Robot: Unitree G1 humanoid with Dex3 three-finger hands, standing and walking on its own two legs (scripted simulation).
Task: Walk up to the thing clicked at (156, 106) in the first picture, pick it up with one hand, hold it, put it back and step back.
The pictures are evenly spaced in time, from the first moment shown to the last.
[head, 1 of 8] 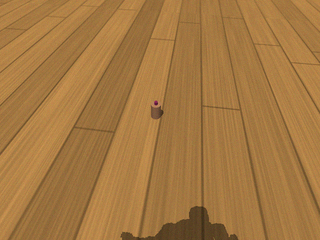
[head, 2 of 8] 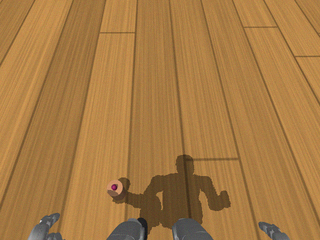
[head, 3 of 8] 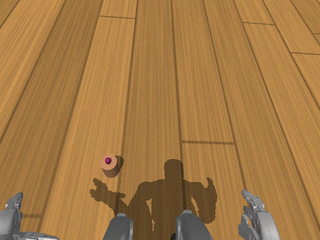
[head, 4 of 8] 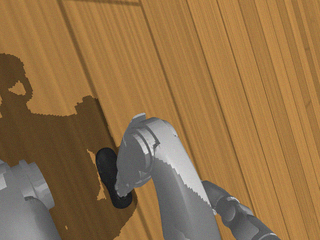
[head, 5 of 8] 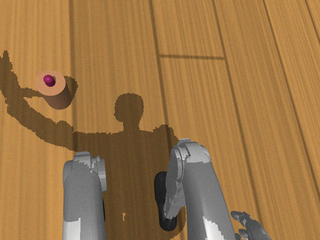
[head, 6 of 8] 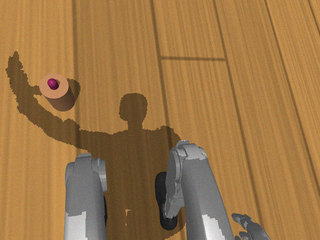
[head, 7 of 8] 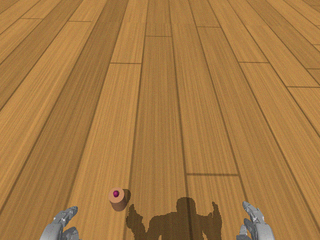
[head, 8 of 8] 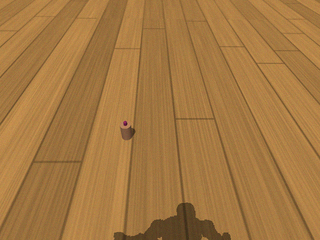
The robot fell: no
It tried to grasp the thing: yes
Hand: left
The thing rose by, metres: 0.00
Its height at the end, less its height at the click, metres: +0.00
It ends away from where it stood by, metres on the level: 0.00
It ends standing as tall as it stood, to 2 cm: yes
